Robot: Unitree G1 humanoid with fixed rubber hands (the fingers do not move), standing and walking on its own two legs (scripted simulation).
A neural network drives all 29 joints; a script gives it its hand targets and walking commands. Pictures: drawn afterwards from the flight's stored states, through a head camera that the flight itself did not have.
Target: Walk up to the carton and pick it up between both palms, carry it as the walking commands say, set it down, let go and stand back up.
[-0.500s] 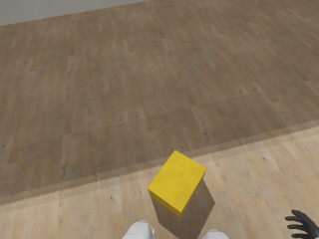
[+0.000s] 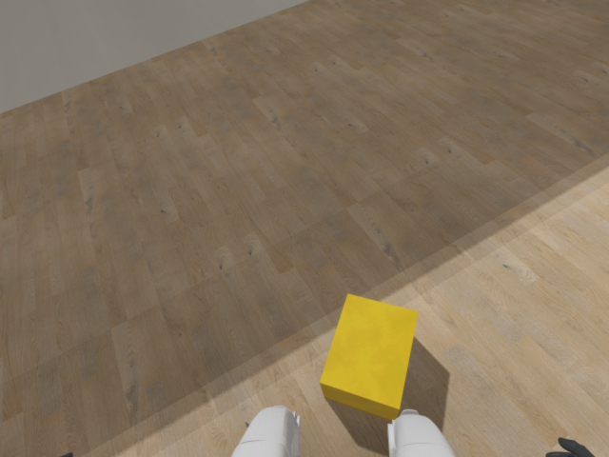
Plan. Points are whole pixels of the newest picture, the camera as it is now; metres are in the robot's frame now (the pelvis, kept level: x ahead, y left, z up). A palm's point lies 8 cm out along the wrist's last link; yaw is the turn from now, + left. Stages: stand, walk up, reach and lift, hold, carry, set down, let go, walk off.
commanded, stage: walk up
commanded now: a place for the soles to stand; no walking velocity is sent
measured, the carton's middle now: (370, 356) +0.45 -0.08 -0.63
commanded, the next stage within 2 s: none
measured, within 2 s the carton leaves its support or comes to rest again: neither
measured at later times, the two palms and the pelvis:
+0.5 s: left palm (46, 431) +0.17 +0.41 -0.08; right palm out of the picture -0.03 -0.22 -0.08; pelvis +0.01 +0.12 +0.01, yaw -15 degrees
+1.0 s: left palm (99, 377) +0.25 +0.36 -0.08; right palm out of the picture -0.05 -0.22 -0.08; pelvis +0.04 +0.11 +0.02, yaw -24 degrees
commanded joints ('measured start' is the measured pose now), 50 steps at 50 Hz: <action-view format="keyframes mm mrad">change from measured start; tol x32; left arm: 1 -32 395 95 -83 22 -2 -6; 50 -212 170 18 51 -26 54 -128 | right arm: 1 47 -190 -77 -59 13 -33 2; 50 22 -254 13 144 39 -223 -131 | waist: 1 -14 -400 -101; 6 -84 152 -86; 19 75 -331 -184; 28 -85 72 -193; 50 12 -69 -119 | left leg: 1 99 7 78 -194 -87 -10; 4 382 -92 203 -485 -25 4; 7 3 424 -800 -1073 -559 279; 19 -84 107 128 -285 257 25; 21 -139 33 79 -254 -152 13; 26 282 -19 148 -569 132 37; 29 372 435 -517 -928 95 256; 37 195 251 -21 -799 316 158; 44 44 40 80 -321 -163 3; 50 191 212 -194 -775 161 137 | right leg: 1 -141 -213 352 -413 -317 -204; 7 -333 53 185 380 -242 -16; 17 105 63 47 -217 -183 -52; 20 439 -230 682 -443 84 -284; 26 87 -131 353 -252 361 -207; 30 -190 51 197 243 -259 -23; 39 218 58 -41 -191 -13 -51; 42 361 -188 478 -442 44 -183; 50 64 -2 89 -96 87 -48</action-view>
